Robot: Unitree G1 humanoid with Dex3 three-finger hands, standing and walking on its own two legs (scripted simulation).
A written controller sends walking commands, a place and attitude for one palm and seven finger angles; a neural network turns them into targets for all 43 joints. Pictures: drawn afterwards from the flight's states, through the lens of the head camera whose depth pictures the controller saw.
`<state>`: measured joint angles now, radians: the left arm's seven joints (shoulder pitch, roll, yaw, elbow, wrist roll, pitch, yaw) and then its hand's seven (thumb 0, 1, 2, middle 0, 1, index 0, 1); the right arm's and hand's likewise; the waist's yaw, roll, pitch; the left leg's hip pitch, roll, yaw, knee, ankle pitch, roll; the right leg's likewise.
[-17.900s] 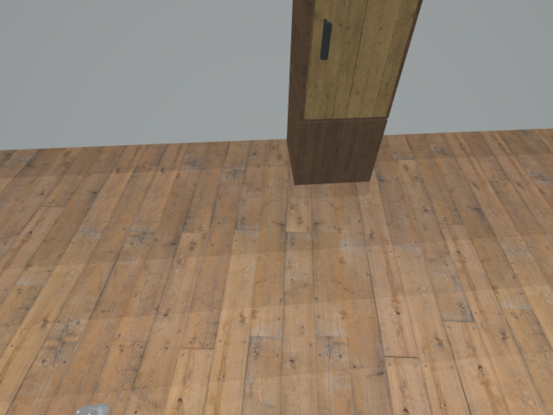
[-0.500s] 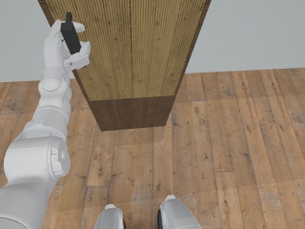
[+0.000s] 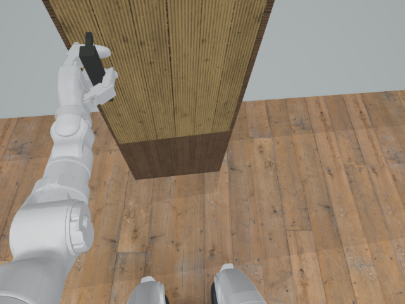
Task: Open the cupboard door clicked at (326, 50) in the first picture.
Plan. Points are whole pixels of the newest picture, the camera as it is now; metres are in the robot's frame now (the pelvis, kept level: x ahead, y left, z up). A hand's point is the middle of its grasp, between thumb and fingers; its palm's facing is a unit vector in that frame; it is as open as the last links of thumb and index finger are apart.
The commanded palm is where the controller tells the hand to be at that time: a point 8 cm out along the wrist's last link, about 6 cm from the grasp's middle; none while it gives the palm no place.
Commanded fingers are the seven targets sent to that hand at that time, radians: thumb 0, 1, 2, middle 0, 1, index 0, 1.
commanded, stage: pull the door open along its arc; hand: left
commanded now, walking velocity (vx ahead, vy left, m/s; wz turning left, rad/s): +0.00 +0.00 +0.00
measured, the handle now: (98, 68) +0.57 +0.15 +0.08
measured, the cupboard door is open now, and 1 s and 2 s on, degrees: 2 45 41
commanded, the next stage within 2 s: open thumb and fingers to let go in 0.78 s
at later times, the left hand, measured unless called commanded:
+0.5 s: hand (156, 153) +0.37 +0.04 +0.08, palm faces +0.32 -0.95 +0.01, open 6.5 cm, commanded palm +0.29 +0.07 +0.08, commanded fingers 0.00 0.90 0.90 -0.40 -1.35 -0.40 -1.35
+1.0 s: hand (190, 184) +0.31 -0.01 +0.08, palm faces +0.28 -0.96 -0.06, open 7.2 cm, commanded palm +0.27 +0.04 +0.08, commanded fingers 0.00 0.41 0.69 -0.37 -1.30 -0.37 -1.30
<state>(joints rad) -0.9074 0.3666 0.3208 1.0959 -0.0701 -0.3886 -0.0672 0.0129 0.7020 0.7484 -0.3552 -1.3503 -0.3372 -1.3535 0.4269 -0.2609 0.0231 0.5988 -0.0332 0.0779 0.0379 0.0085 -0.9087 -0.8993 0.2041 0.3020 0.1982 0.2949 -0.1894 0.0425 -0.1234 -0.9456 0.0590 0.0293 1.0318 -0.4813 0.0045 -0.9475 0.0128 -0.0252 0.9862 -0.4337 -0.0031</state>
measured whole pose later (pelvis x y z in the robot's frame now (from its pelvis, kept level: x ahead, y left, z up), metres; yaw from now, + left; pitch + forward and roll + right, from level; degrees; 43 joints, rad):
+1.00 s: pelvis +0.02 -0.06 +0.02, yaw +5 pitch +10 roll +2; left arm 0.06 -0.08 -0.30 0.15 0.07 -0.17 0.54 -0.01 0.53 0.85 -0.29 -1.21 -0.29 -1.25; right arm 0.18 -0.21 0.00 0.59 -0.07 0.01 0.03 0.02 -0.91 -0.90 0.20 0.30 0.20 0.29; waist -0.03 0.04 -0.13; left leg -0.60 0.03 -0.07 0.87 -0.44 -0.05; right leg -0.62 0.00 -0.10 0.93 -0.48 -0.08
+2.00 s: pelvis -0.03 -0.01 +0.01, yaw +3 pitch +9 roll +0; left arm -0.13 0.00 -0.29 0.33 -0.02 -0.31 0.18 -0.01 -0.50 0.30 -0.18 -0.35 -0.12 -0.38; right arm 0.24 -0.20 0.01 0.55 -0.02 -0.02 0.01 0.02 -0.91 -0.90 0.20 0.30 0.20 0.30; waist -0.02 0.05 -0.10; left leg -0.71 0.00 -0.02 0.99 -0.45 -0.01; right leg -0.71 -0.03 -0.04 0.98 -0.44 -0.01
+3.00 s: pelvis +0.00 -0.02 +0.00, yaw +3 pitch +11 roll +0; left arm 0.48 0.10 -0.17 -0.24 -0.06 -0.28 0.00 -0.01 -0.50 0.30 -0.15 -0.30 -0.15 -0.30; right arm 0.28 -0.22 0.02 0.41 -0.01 -0.06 -0.02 0.02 -0.91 -0.90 0.20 0.30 0.20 0.30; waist -0.01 0.04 -0.13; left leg -0.73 0.01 -0.04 1.06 -0.52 -0.03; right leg -0.74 -0.01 -0.05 1.07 -0.52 -0.03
